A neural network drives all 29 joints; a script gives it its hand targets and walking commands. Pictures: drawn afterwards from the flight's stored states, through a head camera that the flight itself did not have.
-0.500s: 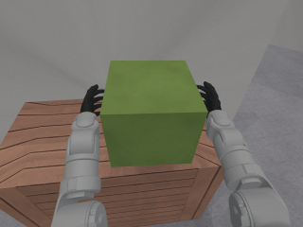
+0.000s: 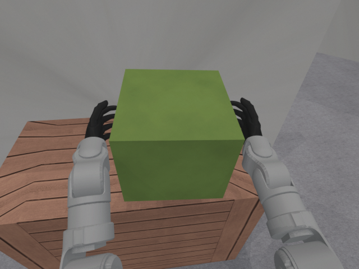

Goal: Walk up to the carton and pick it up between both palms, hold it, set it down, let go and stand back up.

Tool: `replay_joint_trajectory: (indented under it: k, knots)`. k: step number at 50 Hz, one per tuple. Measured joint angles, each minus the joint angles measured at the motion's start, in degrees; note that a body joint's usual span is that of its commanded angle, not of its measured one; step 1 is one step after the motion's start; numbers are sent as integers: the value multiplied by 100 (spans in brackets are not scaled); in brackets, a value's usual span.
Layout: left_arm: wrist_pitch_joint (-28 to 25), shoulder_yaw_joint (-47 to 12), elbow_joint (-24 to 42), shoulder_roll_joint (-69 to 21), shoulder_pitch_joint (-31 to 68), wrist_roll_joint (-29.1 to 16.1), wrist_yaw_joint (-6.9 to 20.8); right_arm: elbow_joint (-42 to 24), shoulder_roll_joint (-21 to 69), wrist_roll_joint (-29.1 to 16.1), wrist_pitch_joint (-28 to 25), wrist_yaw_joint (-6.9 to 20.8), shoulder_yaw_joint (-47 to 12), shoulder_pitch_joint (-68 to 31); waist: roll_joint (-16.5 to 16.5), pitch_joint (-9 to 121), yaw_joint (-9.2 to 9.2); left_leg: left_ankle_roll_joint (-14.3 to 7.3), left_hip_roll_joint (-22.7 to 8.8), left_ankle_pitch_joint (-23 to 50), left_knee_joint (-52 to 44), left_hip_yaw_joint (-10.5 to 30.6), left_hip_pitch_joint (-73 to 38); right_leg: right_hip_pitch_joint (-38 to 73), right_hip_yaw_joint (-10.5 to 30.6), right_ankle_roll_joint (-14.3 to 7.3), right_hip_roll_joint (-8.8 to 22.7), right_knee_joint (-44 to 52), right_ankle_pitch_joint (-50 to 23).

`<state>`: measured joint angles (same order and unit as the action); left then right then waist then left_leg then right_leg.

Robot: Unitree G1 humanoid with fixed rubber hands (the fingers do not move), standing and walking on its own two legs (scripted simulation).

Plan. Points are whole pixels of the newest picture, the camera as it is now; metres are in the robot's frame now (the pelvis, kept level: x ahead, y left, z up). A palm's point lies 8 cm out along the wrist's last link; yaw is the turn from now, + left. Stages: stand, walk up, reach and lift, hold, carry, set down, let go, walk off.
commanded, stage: reach and lift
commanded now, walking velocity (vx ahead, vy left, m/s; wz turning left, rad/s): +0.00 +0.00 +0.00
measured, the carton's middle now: (173, 132) +0.41 +0.00 +0.10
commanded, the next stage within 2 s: hold in 0.06 s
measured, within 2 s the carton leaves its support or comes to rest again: neither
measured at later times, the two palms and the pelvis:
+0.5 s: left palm (94, 134) +0.35 +0.16 +0.17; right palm (250, 123) +0.36 -0.16 +0.17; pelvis -0.01 -0.01 +0.00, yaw +0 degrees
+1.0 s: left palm (93, 138) +0.34 +0.16 +0.16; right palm (250, 126) +0.35 -0.16 +0.17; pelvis -0.01 -0.01 +0.00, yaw -1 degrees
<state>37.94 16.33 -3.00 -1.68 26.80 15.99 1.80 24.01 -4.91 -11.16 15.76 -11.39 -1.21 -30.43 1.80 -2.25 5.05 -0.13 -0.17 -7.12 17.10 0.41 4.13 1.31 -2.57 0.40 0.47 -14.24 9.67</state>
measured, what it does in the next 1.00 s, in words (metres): stands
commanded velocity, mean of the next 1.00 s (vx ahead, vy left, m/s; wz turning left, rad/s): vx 0.00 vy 0.00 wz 0.00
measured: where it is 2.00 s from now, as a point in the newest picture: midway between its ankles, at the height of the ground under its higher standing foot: outside the picture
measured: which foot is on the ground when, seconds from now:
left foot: down 0.00-1.00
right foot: down 0.00-1.00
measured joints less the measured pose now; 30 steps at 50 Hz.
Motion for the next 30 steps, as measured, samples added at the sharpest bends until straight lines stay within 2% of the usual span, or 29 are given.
replay_joint_trajectory:
  k: [5, 11, 19, 23, 30]
  knots:
    - [13, 39, -109, -42, 208, 22, -40, 70, -43, 63, 16, 67, 108, -155, -17, 61, -81, 0, -23, 57, -18, -57, 44, -106, 60, -9, -17, -59, -42]
    - [91, 216, -468, -22, 498, 152, -18, 573, 83, 179, 104, 228, 380, -599, 38, 123, -155, 30, -64, 137, -99, -119, 18, -178, 121, -48, -52, -126, -72]
    - [99, 275, -562, 99, 575, 107, 8, 783, 187, 313, 89, 251, 462, -809, 135, 124, -92, 74, -81, 150, -101, -23, -3, -116, 19, -92, -76, -114, -50]
    - [144, 325, -610, 89, 585, 225, 74, 902, 210, 267, 121, 240, 474, -865, 117, 95, -94, 72, -74, 123, -110, -30, -66, -56, 21, -88, -69, -105, -27]
    - [219, 240, -174, 92, 312, 97, 140, 408, 85, 26, 158, 50, 103, -567, 38, 41, -28, 44, -39, 38, -55, 7, -115, 79, -19, -50, -39, -22, 2]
